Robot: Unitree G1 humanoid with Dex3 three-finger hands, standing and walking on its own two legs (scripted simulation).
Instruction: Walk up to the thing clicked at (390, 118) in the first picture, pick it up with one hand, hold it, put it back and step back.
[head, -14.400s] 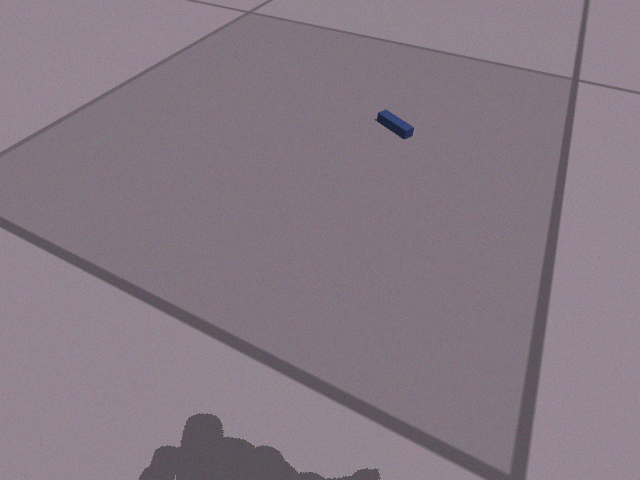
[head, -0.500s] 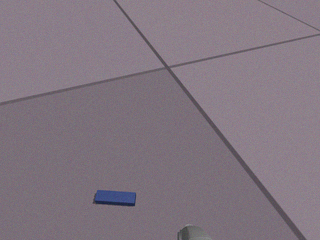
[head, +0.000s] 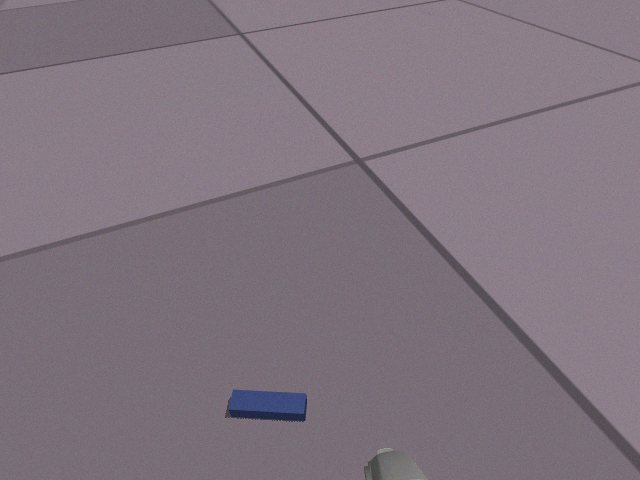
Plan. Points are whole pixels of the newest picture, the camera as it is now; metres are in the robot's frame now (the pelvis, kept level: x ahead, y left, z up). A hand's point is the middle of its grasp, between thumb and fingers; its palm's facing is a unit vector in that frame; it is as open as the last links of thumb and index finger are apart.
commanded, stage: walk up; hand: left
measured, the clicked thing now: (268, 405) +0.54 +0.18 -0.73
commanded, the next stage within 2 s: none
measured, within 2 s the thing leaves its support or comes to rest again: neither
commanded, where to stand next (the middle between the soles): +0.14 -0.03 m, yaw -5 degrees
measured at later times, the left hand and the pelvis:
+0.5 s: hand out of the picture +0.09 +0.24 -0.12, palm faces -0.05 -0.90 -0.43, open 7.4 cm; pelvis +0.07 -0.03 +0.01, yaw -4 degrees
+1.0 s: hand out of the picture +0.16 +0.30 -0.18, palm faces -0.22 -0.91 -0.35, open 7.4 cm; pelvis +0.00 +0.03 -0.02, yaw -11 degrees
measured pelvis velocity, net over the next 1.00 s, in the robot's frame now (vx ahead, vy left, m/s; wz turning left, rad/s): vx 0.00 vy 0.03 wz -0.19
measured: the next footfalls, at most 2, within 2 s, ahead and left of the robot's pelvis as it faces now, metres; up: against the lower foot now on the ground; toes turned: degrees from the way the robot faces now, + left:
right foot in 0.30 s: +0.14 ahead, -0.18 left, +0.00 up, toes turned -4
left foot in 0.72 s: +0.20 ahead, +0.17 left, +0.00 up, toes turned -5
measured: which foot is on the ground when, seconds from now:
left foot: down 0.00-0.32, up 0.34-0.70, down 0.72-1.00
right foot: up 0.00-0.28, down 0.30-0.74, up 0.76-1.00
